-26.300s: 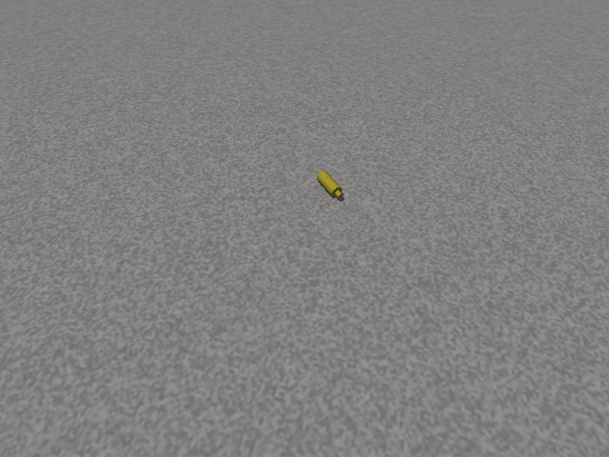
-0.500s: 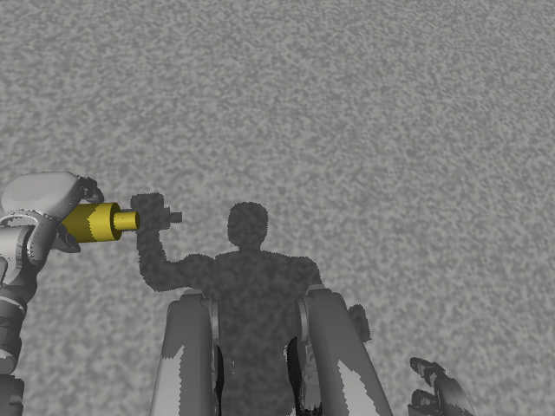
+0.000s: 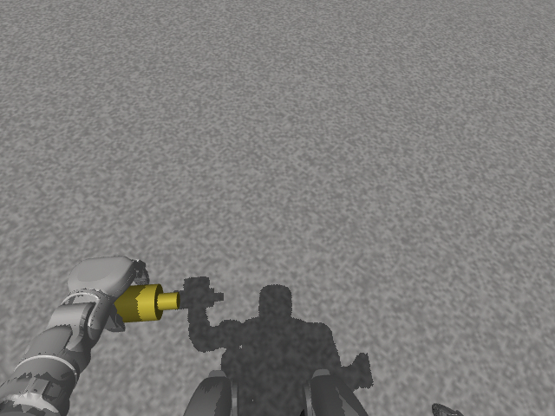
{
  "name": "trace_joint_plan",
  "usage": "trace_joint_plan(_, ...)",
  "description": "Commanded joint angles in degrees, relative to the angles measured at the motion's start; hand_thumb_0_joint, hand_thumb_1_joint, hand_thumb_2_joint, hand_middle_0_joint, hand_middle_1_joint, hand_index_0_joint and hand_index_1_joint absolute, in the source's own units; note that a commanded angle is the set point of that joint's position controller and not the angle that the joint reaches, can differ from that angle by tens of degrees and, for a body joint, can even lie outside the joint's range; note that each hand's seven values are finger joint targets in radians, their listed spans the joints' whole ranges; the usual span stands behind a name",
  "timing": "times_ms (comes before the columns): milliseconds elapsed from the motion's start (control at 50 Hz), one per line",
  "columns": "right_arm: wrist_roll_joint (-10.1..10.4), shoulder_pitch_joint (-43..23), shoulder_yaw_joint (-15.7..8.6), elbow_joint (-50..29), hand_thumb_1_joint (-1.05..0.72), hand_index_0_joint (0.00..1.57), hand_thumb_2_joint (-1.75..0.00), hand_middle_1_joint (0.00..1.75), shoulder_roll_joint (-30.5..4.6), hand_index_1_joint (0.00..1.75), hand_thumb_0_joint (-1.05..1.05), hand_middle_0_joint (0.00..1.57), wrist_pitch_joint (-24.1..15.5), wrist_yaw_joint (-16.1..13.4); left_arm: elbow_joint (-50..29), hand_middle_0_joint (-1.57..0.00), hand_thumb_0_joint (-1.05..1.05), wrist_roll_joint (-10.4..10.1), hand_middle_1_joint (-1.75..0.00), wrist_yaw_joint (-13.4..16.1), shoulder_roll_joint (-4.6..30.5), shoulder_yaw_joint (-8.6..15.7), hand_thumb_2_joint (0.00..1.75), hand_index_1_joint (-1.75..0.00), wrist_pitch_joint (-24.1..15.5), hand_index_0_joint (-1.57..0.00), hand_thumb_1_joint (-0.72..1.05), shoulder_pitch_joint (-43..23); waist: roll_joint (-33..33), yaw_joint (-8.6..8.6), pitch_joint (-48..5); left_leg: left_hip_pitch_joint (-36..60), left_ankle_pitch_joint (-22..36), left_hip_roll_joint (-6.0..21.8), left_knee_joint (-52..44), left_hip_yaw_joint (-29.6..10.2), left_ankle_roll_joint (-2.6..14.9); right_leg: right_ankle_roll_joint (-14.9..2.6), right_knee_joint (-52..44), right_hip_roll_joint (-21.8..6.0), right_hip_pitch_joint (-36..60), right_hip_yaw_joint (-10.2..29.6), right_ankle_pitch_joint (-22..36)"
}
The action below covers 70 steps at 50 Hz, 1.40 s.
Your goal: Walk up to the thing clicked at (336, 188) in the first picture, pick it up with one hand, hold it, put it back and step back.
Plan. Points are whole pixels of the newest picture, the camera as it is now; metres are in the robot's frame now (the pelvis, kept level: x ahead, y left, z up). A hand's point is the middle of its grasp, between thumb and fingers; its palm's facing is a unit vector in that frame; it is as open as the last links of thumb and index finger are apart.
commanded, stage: lift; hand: left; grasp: from above
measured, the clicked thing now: (128, 303) +0.33 +0.24 -0.13
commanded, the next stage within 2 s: hold in 0.38 s
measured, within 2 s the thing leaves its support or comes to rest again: neither
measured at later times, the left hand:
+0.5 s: hand (112, 271) +0.34 +0.23 -0.02, palm faces -0.49 -0.08 -0.87, open 8.8 cm
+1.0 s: hand (107, 254) +0.35 +0.23 +0.02, palm faces -0.49 -0.06 -0.87, open 8.7 cm
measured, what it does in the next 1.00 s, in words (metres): rises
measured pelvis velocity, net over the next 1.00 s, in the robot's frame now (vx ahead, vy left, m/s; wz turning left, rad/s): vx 0.06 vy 0.00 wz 0.00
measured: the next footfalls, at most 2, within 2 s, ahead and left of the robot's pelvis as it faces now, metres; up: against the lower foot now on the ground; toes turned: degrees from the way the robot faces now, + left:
none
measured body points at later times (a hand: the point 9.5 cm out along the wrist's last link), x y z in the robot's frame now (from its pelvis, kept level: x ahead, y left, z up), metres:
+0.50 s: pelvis +0.04 +0.00 +0.07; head +0.09 +0.00 +0.51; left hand +0.36 +0.23 +0.03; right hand +0.13 -0.27 -0.06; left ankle +0.06 +0.10 -0.64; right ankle +0.05 -0.13 -0.64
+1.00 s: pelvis +0.06 +0.00 +0.09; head +0.09 -0.01 +0.54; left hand +0.37 +0.23 +0.07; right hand +0.17 -0.27 -0.03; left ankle +0.06 +0.10 -0.64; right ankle +0.05 -0.13 -0.64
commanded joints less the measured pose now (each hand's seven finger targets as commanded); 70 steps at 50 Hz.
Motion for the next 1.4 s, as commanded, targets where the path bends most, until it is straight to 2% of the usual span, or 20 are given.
trace_joint_plan(0,0.06,1.60,-3.13,-4.81,-0.90,0.20,-0.90,0.30,-8.93,0.30,0.00,0.20,-2.80,-0.52,-12.85,-0.99,0.00,-0.19,-0.62,5.46,13.92,5.48,0.57,-0.58,0.75,-1.03,0.71,-22.55,5.45,0.05,-18.69,22.78,4.19,-0.27,-18.01,-2.06,-1.09,-2.27,-14.02,1.26,11.27,0.07,4.63)
trace_joint_plan(40,-0.12,1.56,-3.34,-4.57,-0.90,0.20,-0.90,0.30,-8.94,0.30,0.00,0.20,-2.90,-0.47,-13.93,-1.00,0.00,-0.58,-0.63,6.09,14.38,6.25,0.60,-0.59,1.56,-1.03,0.71,-23.20,5.73,0.87,-19.13,24.86,7.16,-0.34,-19.32,-1.62,-1.22,-2.26,-15.57,1.20,13.99,0.08,6.88)
trace_joint_plan(80,-0.07,1.74,-3.29,-4.61,-0.89,0.20,-0.90,0.30,-8.95,0.30,0.00,0.20,-2.85,-0.43,-13.06,-1.03,0.00,-0.65,-0.61,6.18,13.23,5.24,0.63,-0.58,2.60,-1.06,0.73,-22.80,4.52,0.40,-18.90,27.08,9.79,-0.52,-20.36,-1.21,-1.25,-2.20,-17.27,1.12,15.80,0.15,9.06)
trace_joint_plan(180,-0.12,1.46,-3.58,-4.49,-0.89,0.20,-0.90,0.30,-8.63,0.30,0.00,0.20,-2.54,-0.36,-11.46,-1.03,0.00,-1.13,-0.59,5.38,11.44,4.32,0.60,-0.56,4.37,-1.06,0.73,-19.35,2.96,1.46,-17.00,29.81,13.97,-1.11,-23.29,-0.24,-1.17,-2.14,-21.20,0.89,21.26,0.83,12.40)
trace_joint_plan(200,-0.04,1.37,-3.56,-4.53,-0.89,0.20,-0.90,0.30,-8.35,0.30,0.00,0.20,-2.47,-0.38,-10.75,-1.03,0.00,-1.29,-0.56,5.00,9.69,3.17,0.57,-0.53,4.74,-1.06,0.72,-18.46,2.42,0.98,-16.33,30.33,14.83,-1.11,-23.77,-0.28,-1.21,-2.15,-21.50,0.97,21.42,0.88,13.10)
trace_joint_plan(220,-0.01,1.41,-3.78,-4.75,-0.89,0.20,-0.90,0.30,-8.56,0.30,0.00,0.20,-2.34,-0.46,-11.94,-1.02,0.00,-1.37,-0.56,4.73,10.91,3.65,0.56,-0.53,4.80,-1.05,0.72,-19.22,2.78,1.55,-16.45,31.12,15.90,-1.33,-24.27,0.03,-1.15,-2.02,-22.58,0.83,22.93,1.18,14.13)
trace_joint_plan(320,0.18,1.25,-3.84,-4.93,-0.89,0.20,-0.90,0.30,-8.05,0.30,0.00,0.20,-1.84,-0.58,-12.07,-1.04,0.00,-2.41,-0.55,2.88,8.54,2.18,0.57,-0.52,5.08,-1.07,0.73,-17.22,1.36,1.28,-14.84,34.05,18.88,-1.54,-27.14,0.27,-1.14,-1.91,-25.48,0.76,26.50,1.47,16.76)
trace_joint_plan(360,0.26,1.23,-4.05,-5.18,-0.89,0.20,-0.89,0.30,-8.48,0.30,0.00,0.20,-1.55,-0.65,-12.59,-1.06,0.00,-2.22,-0.54,2.58,10.05,3.04,0.56,-0.51,4.84,-1.09,0.75,-17.93,1.19,1.50,-15.23,36.01,20.64,-1.50,-28.10,0.34,-1.15,-1.89,-26.58,0.72,28.20,1.38,18.00)
trace_joint_plan(460,0.36,0.17,-3.98,-5.52,-0.89,0.20,-0.89,0.30,-8.24,0.30,0.00,0.20,-1.10,-0.86,-15.48,-1.06,0.00,-1.89,-0.54,2.65,9.52,2.71,0.55,-0.50,4.26,-1.10,0.77,-19.08,2.22,1.50,-13.61,39.27,21.08,-1.61,-30.86,0.42,-1.42,-1.92,-29.13,0.61,29.70,1.53,18.04)
trace_joint_plan(540,0.40,0.45,-4.32,-5.31,-0.89,0.20,-0.89,0.30,-8.73,0.30,0.00,0.20,-0.74,-0.84,-16.89,-1.05,0.00,-1.02,-0.55,2.63,10.44,2.92,0.50,-0.50,4.41,-1.10,0.77,-18.94,2.38,1.92,-15.96,42.98,27.50,-1.46,-31.26,0.51,-1.39,-1.89,-29.58,0.61,31.78,1.38,22.98)
trace_joint_plan(640,0.41,0.28,-4.57,-5.19,-0.89,0.20,-0.89,0.30,-8.83,0.30,0.00,0.20,-0.36,-0.65,-16.50,-1.07,0.00,-1.00,-0.52,1.88,9.42,2.29,0.53,-0.48,4.73,-1.10,0.78,-18.70,2.21,1.68,-14.38,45.15,30.27,-1.49,-32.78,0.71,-1.45,-1.87,-31.24,0.61,33.13,1.41,24.91)
trace_joint_plan(780,0.65,-1.18,-4.62,-6.81,-0.89,0.20,-0.89,0.30,-8.95,0.30,0.00,0.20,0.45,-0.17,-16.12,-1.10,0.00,-1.73,-0.51,-1.03,8.07,0.91,0.57,-0.48,4.97,-1.14,0.81,-16.62,1.30,2.43,-12.49,46.20,31.01,-1.46,-34.89,0.78,-1.36,-1.81,-33.04,0.65,36.23,1.22,25.44)
trace_joint_plan(840,0.69,-1.51,-4.80,-7.64,-0.88,0.20,-0.89,0.30,-9.28,0.30,0.00,0.20,0.81,-0.12,-18.70,-1.11,0.00,-1.92,-0.50,-1.87,9.73,2.14,0.56,-0.47,4.69,-1.14,0.82,-16.22,2.18,3.37,-13.39,47.38,33.43,-1.45,-35.54,0.82,-1.38,-1.88,-33.71,0.61,37.82,1.14,26.98)
trace_joint_plan(860,0.76,-1.59,-4.63,-7.77,-0.88,0.20,-0.89,0.30,-9.02,0.30,0.00,0.20,0.93,-0.11,-17.51,-1.12,0.00,-1.68,-0.49,-2.33,8.61,1.34,0.58,-0.46,4.77,-1.14,0.82,-15.20,1.64,2.79,-12.49,47.50,33.89,-1.40,-35.74,0.91,-1.29,-1.92,-33.68,0.65,37.25,1.28,27.41)
trace_joint_plan(960,0.71,-2.37,-4.32,-8.32,-0.89,0.20,-0.89,0.30,-8.73,0.30,0.00,0.20,1.44,-0.28,-20.58,-1.10,0.00,-1.53,-0.46,-2.48,9.48,2.18,0.56,-0.44,4.45,-1.13,0.79,-16.95,1.29,3.20,-12.52,47.69,32.98,-1.68,-36.76,1.16,-1.02,-1.75,-34.82,0.53,39.75,1.60,28.16)
trace_joint_plan(1040,0.67,-2.62,-4.24,-8.36,-0.89,0.20,-0.89,0.30,-8.76,0.30,0.00,0.20,1.70,-0.41,-18.48,-1.10,0.00,-0.66,-0.46,-2.37,9.63,2.60,0.53,-0.43,4.52,-1.13,0.79,-15.44,-0.01,3.25,-10.33,47.07,31.20,-1.89,-37.62,1.37,-0.75,-1.67,-35.72,0.32,39.95,1.86,27.43)
trace_joint_plan(1060,0.70,-2.80,-4.35,-8.53,-0.88,0.20,-0.89,0.30,-8.80,0.30,0.00,0.20,1.75,-0.39,-21.21,-1.10,0.00,-1.09,-0.45,-2.61,9.26,2.17,0.54,-0.42,4.20,-1.13,0.79,-17.11,1.37,2.92,-11.30,47.88,31.23,-1.86,-37.90,1.59,-0.85,-1.76,-35.77,0.29,40.00,1.87,27.37)
trace_joint_plan(1120,0.73,-3.76,-4.26,-8.61,-0.89,0.20,-0.89,0.30,-8.77,0.30,0.00,0.20,1.96,-0.46,-20.06,-1.10,0.00,-0.58,-0.47,-2.88,9.81,2.61,0.55,-0.45,4.37,-1.13,0.80,-16.02,1.71,3.79,-10.75,48.44,30.02,-1.83,-38.79,1.48,-0.88,-1.85,-36.51,0.27,40.00,1.75,25.86)
trace_joint_plan(1200,0.72,-4.53,-4.02,-9.04,-0.89,0.20,-0.89,0.30,-8.67,0.30,0.00,0.20,2.05,-0.54,-21.13,-1.11,0.00,-1.36,-0.48,-2.91,8.36,1.65,0.57,-0.46,4.43,-1.14,0.81,-17.21,1.39,3.28,-9.44,48.42,26.88,-1.79,-40.00,1.42,-0.88,-1.80,-37.68,0.23,40.20,1.78,23.40)
trace_joint_plan(1380,0.95,-6.84,-3.41,-10.08,-0.89,0.20,-0.89,0.30,-8.48,0.30,0.00,0.20,1.89,-0.86,-22.15,-1.12,0.00,-1.95,-0.49,-4.14,8.54,1.42,0.56,-0.46,3.87,-1.15,0.81,-16.99,0.49,3.58,-8.02,49.11,22.01,-1.66,-42.18,1.16,-0.67,-1.81,-39.52,-0.03,40.35,1.85,18.94)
